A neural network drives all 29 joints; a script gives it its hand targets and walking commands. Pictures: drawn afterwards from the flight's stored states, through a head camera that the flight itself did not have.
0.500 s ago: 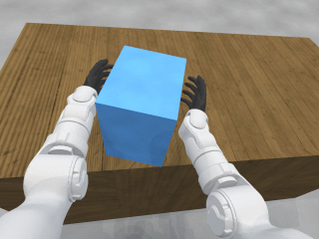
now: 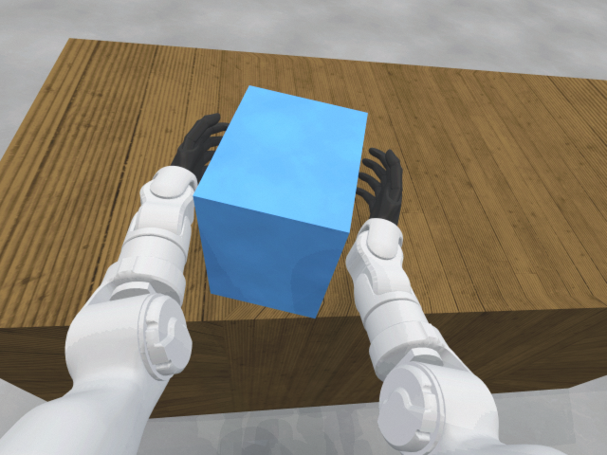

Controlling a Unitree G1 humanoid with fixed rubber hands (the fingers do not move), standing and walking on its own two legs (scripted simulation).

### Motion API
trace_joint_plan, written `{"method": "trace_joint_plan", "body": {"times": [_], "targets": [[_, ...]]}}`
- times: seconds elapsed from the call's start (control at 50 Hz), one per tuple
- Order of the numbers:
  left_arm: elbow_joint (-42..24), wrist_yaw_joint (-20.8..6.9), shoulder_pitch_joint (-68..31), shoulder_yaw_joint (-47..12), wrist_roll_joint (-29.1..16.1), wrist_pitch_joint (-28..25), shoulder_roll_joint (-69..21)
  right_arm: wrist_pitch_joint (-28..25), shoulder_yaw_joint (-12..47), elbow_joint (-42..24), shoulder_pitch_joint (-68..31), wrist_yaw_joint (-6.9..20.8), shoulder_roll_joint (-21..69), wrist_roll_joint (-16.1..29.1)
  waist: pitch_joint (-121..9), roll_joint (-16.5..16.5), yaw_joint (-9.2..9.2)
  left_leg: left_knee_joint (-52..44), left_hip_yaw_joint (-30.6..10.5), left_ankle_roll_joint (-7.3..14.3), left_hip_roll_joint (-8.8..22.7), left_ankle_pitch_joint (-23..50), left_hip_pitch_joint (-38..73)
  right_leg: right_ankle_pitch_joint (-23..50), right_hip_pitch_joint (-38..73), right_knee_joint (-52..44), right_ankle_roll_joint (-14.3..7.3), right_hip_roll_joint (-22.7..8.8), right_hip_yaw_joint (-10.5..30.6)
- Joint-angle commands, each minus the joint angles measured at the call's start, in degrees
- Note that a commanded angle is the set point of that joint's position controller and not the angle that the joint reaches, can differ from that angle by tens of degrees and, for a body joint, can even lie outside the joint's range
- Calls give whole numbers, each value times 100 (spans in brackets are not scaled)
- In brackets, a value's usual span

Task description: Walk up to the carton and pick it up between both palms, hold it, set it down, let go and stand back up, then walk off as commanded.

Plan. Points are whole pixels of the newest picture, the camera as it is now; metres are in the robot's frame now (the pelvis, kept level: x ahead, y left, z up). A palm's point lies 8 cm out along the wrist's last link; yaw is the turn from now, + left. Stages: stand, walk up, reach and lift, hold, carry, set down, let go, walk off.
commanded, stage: reach and lift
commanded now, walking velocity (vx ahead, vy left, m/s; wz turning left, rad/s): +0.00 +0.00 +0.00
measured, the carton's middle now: (284, 208) +0.44 +0.00 +0.06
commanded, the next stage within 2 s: none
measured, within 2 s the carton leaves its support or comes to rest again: leaves its support in 1.14 s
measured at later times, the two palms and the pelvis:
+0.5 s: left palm (190, 169) +0.47 +0.13 +0.10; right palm (380, 215) +0.39 -0.12 +0.10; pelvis +0.00 +0.00 +0.00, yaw +0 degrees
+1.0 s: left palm (191, 169) +0.47 +0.13 +0.11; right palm (381, 218) +0.39 -0.12 +0.10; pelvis +0.00 +0.00 +0.00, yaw +0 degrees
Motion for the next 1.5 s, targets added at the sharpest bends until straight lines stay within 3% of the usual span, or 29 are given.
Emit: {"method": "trace_joint_plan", "body": {"times": [0.0,0.16,0.2,0.3,0.4,0.44,0.48,0.52,0.6,0.66,0.7,0.78,0.84,0.9,0.94,1.0,1.04,1.08,1.12,1.14,1.18,1.22,1.24,1.26,1.34,1.36,1.42,1.44,1.48], "targets": [[168,-604,-1844,-595,233,-19,-2915,-25,1454,257,-1802,725,2738,-1062,-2858,1085,-50,-675,149,-443,104,3865,2097,3395,1438,-547,-50,224,-701],[186,-574,-1690,-601,302,62,-2894,-79,1424,290,-1740,652,2632,-1079,-2762,1183,-85,-634,115,-493,146,4036,2335,3150,1294,-643,-102,242,-739],[62,-552,-1635,-693,269,37,-2948,-115,1453,316,-1623,637,2636,-1056,-2841,1255,-164,-589,58,-506,178,4316,2552,3164,1109,-632,-108,264,-785],[116,-532,-1532,-620,337,69,-2938,-156,1466,353,-1526,622,2637,-1108,-2698,1308,-122,-555,29,-521,209,4430,2711,2822,862,-697,-147,294,-838],[92,-529,-1474,-717,279,76,-2926,-184,1544,288,-1490,567,2565,-1034,-2764,1230,-172,-614,80,-497,192,4287,2512,3113,1179,-701,-139,261,-803],[-11,-501,-1551,-782,224,74,-2980,-239,1601,302,-1604,572,2635,-976,-2757,1418,-170,-551,14,-514,206,4607,2687,3174,969,-634,-129,287,-835],[-80,-474,-1614,-876,207,81,-3025,-284,1535,375,-1603,556,2612,-1047,-2723,1590,-225,-461,-53,-563,266,4918,3066,2722,518,-761,-185,336,-925],[2,-473,-1659,-805,255,92,-2951,-273,1448,382,-1643,556,2548,-1048,-2688,1515,-143,-470,5,-556,258,4783,3017,2474,498,-835,-227,356,-942],[-53,-440,-1477,-924,166,82,-3022,-351,1669,248,-1574,524,2534,-1018,-2771,1408,-200,-497,-25,-554,230,4858,2948,2909,677,-736,-141,351,-935],[-92,-400,-1620,-937,219,65,-3104,-430,1542,525,-1552,516,2500,-1108,-2739,1771,-255,-372,-139,-596,301,5337,3529,2312,-111,-847,-199,400,-1032],[-36,-412,-1524,-926,196,75,-3043,-445,1558,440,-1587,503,2432,-1052,-2649,1486,-206,-417,-62,-586,286,5178,3205,2512,355,-865,-225,416,-993],[-97,-374,-1412,-982,193,87,-3058,-511,1612,612,-1429,481,2380,-1063,-2565,1666,-252,-385,-133,-598,308,5439,3504,2464,-26,-863,-193,427,-1060],[-159,-370,-1590,-1029,134,23,-3002,-535,1625,519,-1576,461,2351,-1096,-2740,1527,-265,-456,-91,-555,300,5195,3414,2371,76,-919,-189,427,-1053],[-244,-305,-1660,-1050,125,-135,-3089,-713,1804,507,-1585,478,2349,-1134,-2942,1609,-208,-383,-81,-579,254,5391,3430,2714,75,-845,-160,404,-1027],[-388,-261,-1768,-1189,38,-228,-3172,-896,1842,628,-1686,427,2359,-1223,-3197,1631,-319,-324,-156,-563,292,5746,3826,2730,-303,-884,-145,448,-1104],[-458,-207,-1938,-1192,2,-428,-3223,-1100,1872,616,-1894,460,2356,-1306,-3351,1646,-139,-215,-196,-607,344,6122,4106,2592,-743,-945,-232,505,-1147],[-753,-117,-2188,-1299,-73,-657,-3289,-1425,1939,629,-2073,441,2364,-1381,-3817,1694,-167,-133,-181,-648,345,6524,4355,2907,-708,-954,-222,531,-1149],[-763,-67,-2364,-1311,-21,-884,-3442,-1622,1921,916,-2245,438,2495,-1520,-3939,1715,-115,-122,-177,-662,343,6632,4530,2792,-1123,-1032,-251,529,-1195],[-662,-21,-2565,-1350,-53,-1068,-3491,-1815,1825,1025,-2501,445,2356,-1572,-4061,1482,-85,-219,-92,-662,331,6495,4351,2786,-956,-1111,-288,558,-1175],[-793,39,-2700,-1473,-146,-1199,-3618,-1976,1849,997,-2778,494,2346,-1552,-4165,1568,-17,-216,-56,-735,346,6723,4468,2802,-1033,-1124,-303,588,-1175],[-466,41,-2695,-1253,21,-1288,-3417,-2014,1622,1437,-2783,520,2023,-1642,-3658,1337,-21,-502,78,-683,318,5848,4072,2276,-659,-1369,-335,522,-1073],[-475,48,-2594,-1270,49,-1499,-3520,-2192,1835,1161,-3118,582,2060,-1536,-4046,984,120,-631,254,-664,168,5286,3327,2977,462,-1248,-271,412,-836],[-546,98,-2529,-1475,-47,-1569,-3635,-2314,1992,1087,-3166,590,2107,-1487,-4304,881,142,-682,254,-671,158,5354,3295,3314,639,-1180,-196,421,-864],[-34,70,-2550,-1344,63,-1542,-3486,-2236,1863,1373,-3005,575,2103,-1532,-3889,788,79,-825,298,-606,113,4753,2970,3145,727,-1300,-189,340,-829],[263,95,-2779,-1383,-18,-1670,-3368,-2134,1823,1558,-3310,634,2129,-1467,-3836,525,250,-1212,409,-416,26,3569,2480,2585,855,-1429,-156,270,-713],[241,144,-2906,-1557,-184,-1723,-3461,-2110,1905,1337,-3438,666,2213,-1421,-3982,485,236,-1242,397,-403,15,3319,2418,2443,830,-1421,-157,286,-740],[468,247,-3280,-1578,-240,-1712,-3394,-1862,1732,1504,-3649,758,2126,-1449,-3773,641,173,-1496,395,-358,45,2173,2262,1401,420,-1555,-202,234,-729],[230,299,-3557,-1784,-409,-1790,-3460,-1862,1826,1445,-3805,796,2238,-1398,-4028,714,228,-1480,385,-390,43,2128,2289,1344,391,-1509,-217,254,-773],[350,340,-3865,-1934,-543,-1785,-3360,-1724,1652,1425,-3998,816,2272,-1374,-4032,865,139,-1476,367,-397,45,1610,2138,972,227,-1531,-273,241,-740]]}}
